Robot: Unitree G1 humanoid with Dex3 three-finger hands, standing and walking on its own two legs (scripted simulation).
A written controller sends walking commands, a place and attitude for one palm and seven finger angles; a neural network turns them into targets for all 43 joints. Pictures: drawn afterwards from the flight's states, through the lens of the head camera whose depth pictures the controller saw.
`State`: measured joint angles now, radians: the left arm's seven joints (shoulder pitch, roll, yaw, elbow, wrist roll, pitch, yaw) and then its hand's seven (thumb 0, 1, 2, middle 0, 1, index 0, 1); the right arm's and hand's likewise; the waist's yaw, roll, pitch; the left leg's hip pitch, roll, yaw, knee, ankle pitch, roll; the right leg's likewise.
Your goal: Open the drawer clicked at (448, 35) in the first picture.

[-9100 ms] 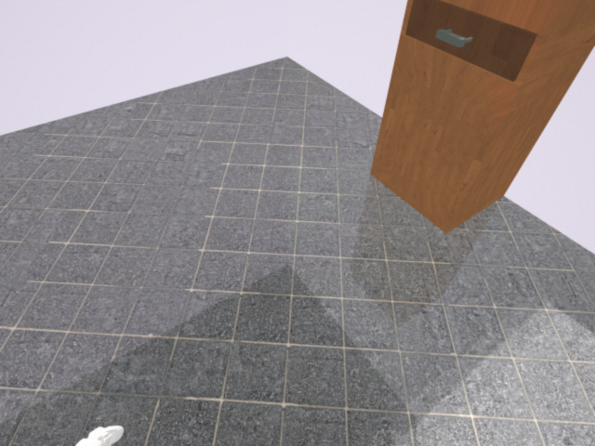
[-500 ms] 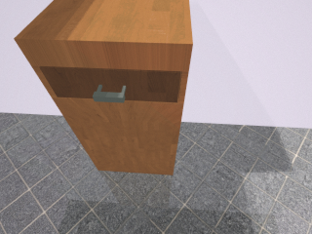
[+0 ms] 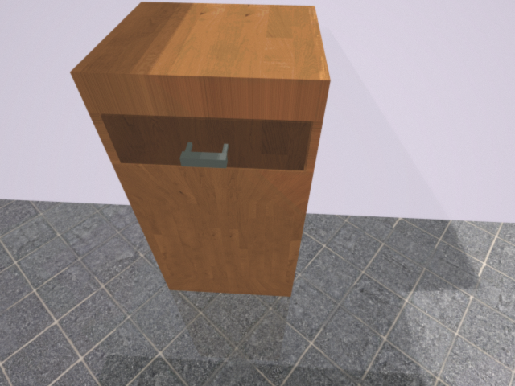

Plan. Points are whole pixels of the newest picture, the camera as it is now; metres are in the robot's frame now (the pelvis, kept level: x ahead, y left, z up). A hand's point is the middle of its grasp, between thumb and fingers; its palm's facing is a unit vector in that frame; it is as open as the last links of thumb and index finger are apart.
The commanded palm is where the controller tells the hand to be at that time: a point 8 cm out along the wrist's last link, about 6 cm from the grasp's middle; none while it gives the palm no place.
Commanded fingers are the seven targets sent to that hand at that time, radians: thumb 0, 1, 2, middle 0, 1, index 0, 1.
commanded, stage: come to a stop and stand still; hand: left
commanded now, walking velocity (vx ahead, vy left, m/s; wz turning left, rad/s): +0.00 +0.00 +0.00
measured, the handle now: (205, 153) +0.58 +0.16 +0.02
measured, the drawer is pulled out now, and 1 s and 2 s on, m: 0.00 0.00 0.00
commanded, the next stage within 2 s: look again from close up in 1.46 s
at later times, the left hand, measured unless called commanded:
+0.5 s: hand out of the picture +0.03 +0.15 -0.17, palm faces +0.01 -0.99 -0.17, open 7.4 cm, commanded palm none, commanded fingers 0.00 0.90 0.90 -0.20 -0.30 -0.20 -0.30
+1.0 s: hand out of the picture +0.07 +0.15 -0.17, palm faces +0.02 -0.98 -0.21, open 7.3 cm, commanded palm none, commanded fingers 0.00 0.90 0.90 -0.20 -0.30 -0.20 -0.30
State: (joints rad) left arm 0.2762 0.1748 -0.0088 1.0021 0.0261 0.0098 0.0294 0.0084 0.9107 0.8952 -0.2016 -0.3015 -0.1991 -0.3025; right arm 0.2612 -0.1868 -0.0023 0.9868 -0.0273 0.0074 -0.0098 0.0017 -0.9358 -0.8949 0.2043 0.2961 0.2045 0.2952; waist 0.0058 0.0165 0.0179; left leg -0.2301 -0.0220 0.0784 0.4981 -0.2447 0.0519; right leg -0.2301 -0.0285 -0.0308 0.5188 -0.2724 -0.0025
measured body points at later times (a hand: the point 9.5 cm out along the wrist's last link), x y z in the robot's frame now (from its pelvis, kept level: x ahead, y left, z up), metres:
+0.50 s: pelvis +0.04 -0.01 +0.00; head +0.05 -0.01 +0.45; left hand +0.03 +0.21 -0.16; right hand +0.03 -0.22 -0.16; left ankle +0.02 +0.09 -0.74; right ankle +0.01 -0.13 -0.74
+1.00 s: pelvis +0.07 -0.02 +0.00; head +0.09 -0.03 +0.45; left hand +0.07 +0.20 -0.16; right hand +0.07 -0.24 -0.16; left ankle +0.02 +0.09 -0.74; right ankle +0.01 -0.13 -0.74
